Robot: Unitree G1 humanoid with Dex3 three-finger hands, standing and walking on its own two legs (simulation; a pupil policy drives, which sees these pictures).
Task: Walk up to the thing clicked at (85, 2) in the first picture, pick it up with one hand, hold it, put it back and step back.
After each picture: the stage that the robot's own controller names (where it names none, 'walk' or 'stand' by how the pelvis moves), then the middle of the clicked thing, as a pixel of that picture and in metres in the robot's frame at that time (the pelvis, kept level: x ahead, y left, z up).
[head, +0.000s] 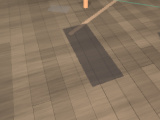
stand; out of the picture +2.33 -0.16 -0.65
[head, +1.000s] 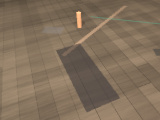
walk; (79, 20) +2.20 +0.13 -0.64
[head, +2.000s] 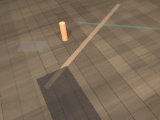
walk; (63, 31) +1.57 +0.28 -0.65
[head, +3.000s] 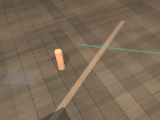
walk; (60, 60) +1.10 +0.25 -0.65
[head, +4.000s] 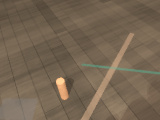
walk; (62, 89) +0.74 +0.21 -0.65
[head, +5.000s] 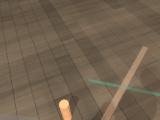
walk; (65, 111) +0.52 +0.17 -0.64
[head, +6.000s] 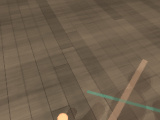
stand; out of the picture +0.46 +0.13 -0.65
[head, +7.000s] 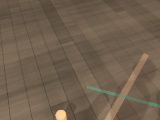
stand; out of the picture +0.44 +0.15 -0.65
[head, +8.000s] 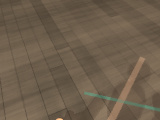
stand; out of the picture +0.41 +0.16 -0.65
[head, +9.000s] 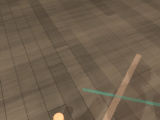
stand; out of the picture +0.45 +0.17 -0.66
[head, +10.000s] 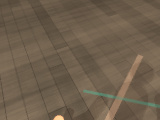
stand; out of the picture +0.43 +0.17 -0.66
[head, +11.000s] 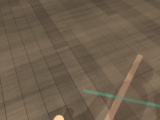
stand; out of the picture +0.43 +0.17 -0.66
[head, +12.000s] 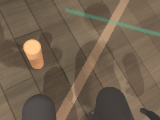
go down; (35, 56) +0.51 +0.17 -0.34
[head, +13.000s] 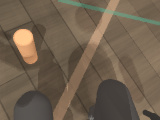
go down; (27, 49) +0.52 +0.17 -0.28
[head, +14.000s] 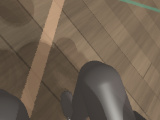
close in; out of the picture +0.52 +0.23 -0.18
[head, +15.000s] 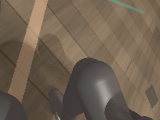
close; out of the picture +0.51 +0.24 -0.17
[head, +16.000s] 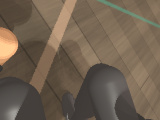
lift; out of the picture +0.41 +0.19 -0.15
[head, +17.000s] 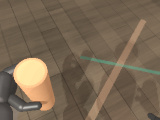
lift; (39, 90) +0.31 +0.14 +0.04
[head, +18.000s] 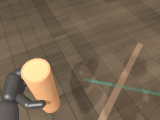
hold; (44, 90) +0.32 +0.12 +0.05
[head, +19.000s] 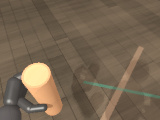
hold; (46, 93) +0.31 +0.12 +0.05
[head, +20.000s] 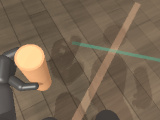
crouch; (37, 72) +0.38 +0.13 -0.02
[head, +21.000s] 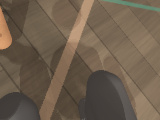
lower; out of the picture +0.52 +0.18 -0.05
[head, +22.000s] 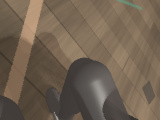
lower; out of the picture +0.48 +0.22 -0.18
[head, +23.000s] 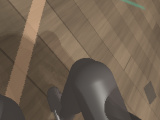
lower; out of the picture +0.48 +0.22 -0.18
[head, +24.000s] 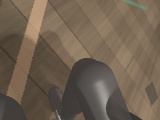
lower; out of the picture +0.48 +0.22 -0.18
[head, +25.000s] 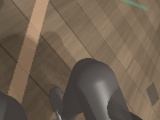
lower; out of the picture +0.48 +0.22 -0.18
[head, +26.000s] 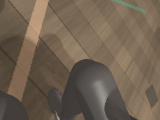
open; out of the picture +0.49 +0.20 -0.18
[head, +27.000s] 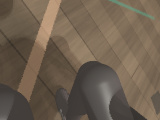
stand; out of the picture +0.47 +0.19 -0.19
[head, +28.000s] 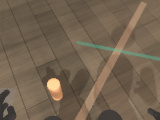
stand; (55, 90) +0.44 +0.13 -0.47
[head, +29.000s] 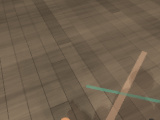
stand; out of the picture +0.41 +0.11 -0.59
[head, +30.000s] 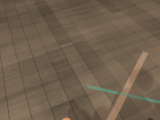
stand; out of the picture +0.40 +0.11 -0.60
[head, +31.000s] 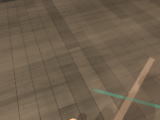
stand; out of the picture +0.42 +0.09 -0.65
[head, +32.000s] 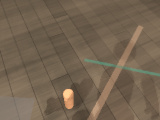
walk; (68, 99) +0.48 +0.06 -0.64
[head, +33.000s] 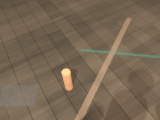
walk; (67, 80) +0.71 +0.16 -0.63
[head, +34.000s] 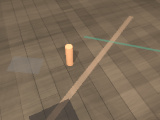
stand; (69, 55) +1.05 +0.13 -0.63
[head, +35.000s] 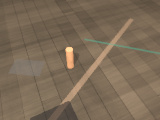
stand; (69, 58) +1.05 +0.11 -0.65
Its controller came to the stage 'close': yes
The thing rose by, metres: 0.68
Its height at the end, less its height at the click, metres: +0.00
